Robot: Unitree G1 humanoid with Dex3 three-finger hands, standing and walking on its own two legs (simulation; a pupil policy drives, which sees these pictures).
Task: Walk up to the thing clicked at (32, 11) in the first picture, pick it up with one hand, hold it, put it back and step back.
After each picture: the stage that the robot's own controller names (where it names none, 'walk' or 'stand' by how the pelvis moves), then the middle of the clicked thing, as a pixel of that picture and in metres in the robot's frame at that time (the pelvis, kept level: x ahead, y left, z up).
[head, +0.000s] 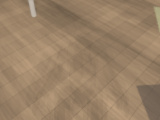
stand; (32, 8) +2.03 +0.69 -0.65
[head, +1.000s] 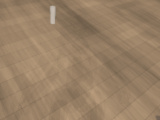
walk; (52, 15) +1.95 +0.33 -0.63
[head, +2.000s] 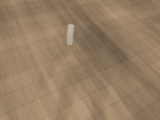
walk; (70, 34) +1.34 +0.08 -0.64
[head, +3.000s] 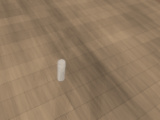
walk; (61, 70) +0.88 +0.11 -0.65
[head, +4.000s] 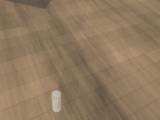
walk; (56, 101) +0.56 +0.13 -0.64
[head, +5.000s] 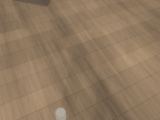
stand; (61, 118) +0.39 +0.10 -0.64
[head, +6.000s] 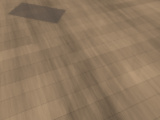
stand; out of the picture +0.36 +0.11 -0.66
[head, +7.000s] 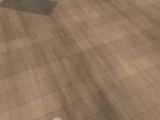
stand; out of the picture +0.36 +0.14 -0.65
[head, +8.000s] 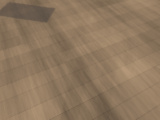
stand; out of the picture +0.35 +0.14 -0.66
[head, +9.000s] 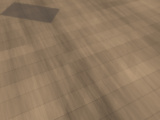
stand; out of the picture +0.34 +0.12 -0.66
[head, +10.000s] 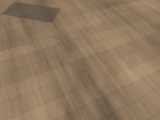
stand; out of the picture +0.34 +0.12 -0.66
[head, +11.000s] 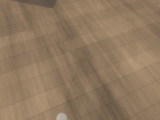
go down; out of the picture +0.36 +0.11 -0.65
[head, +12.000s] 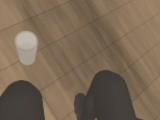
go down; (27, 51) +0.45 +0.13 -0.24
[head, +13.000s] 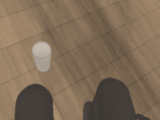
close in; (42, 59) +0.45 +0.11 -0.28
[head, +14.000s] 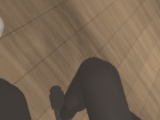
close in; out of the picture +0.45 +0.17 -0.18
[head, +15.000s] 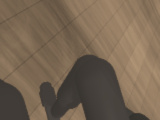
close; out of the picture +0.45 +0.19 -0.18
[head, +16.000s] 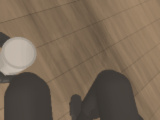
lift; (11, 62) +0.35 +0.20 -0.09
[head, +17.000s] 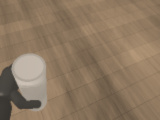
lift; (33, 88) +0.29 +0.15 +0.07
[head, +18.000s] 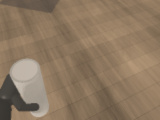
hold; (33, 92) +0.29 +0.15 +0.05
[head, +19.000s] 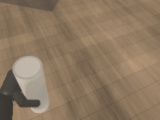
hold; (35, 89) +0.30 +0.15 +0.05
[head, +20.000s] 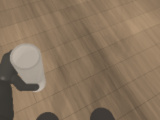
crouch; (32, 72) +0.36 +0.14 -0.01
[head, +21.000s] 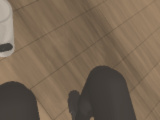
lower; (0, 33) +0.47 +0.17 -0.10
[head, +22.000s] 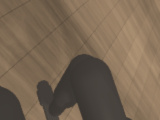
lower; out of the picture +0.46 +0.22 -0.18
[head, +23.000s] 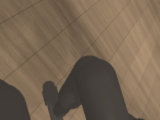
lower; out of the picture +0.44 +0.20 -0.18
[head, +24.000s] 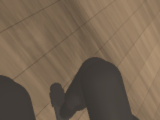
lower; out of the picture +0.43 +0.20 -0.17
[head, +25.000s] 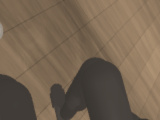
lower; out of the picture +0.42 +0.20 -0.16
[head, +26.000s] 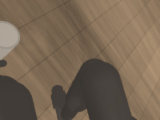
open; out of the picture +0.42 +0.16 -0.17
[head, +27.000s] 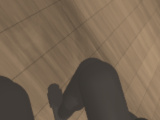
withdraw; out of the picture +0.44 +0.20 -0.18
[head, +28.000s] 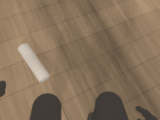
walk; (33, 62) +0.52 +0.24 -0.46
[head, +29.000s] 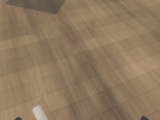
stand; out of the picture +0.43 +0.25 -0.69
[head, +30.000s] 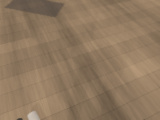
stand; out of the picture +0.41 +0.29 -0.69
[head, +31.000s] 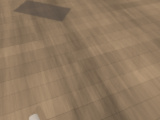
stand; out of the picture +0.40 +0.30 -0.73
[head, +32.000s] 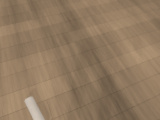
walk; (35, 112) +0.42 +0.30 -0.72
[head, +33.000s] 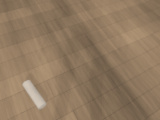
walk; (34, 94) +0.52 +0.33 -0.73
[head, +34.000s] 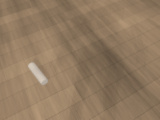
walk; (37, 73) +0.79 +0.47 -0.72
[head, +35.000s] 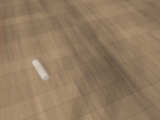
stand; (40, 69) +0.96 +0.40 -0.73
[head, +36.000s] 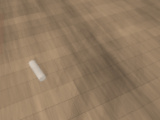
stand; (37, 70) +0.96 +0.44 -0.75
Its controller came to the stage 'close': yes
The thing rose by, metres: 0.69
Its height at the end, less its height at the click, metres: -0.09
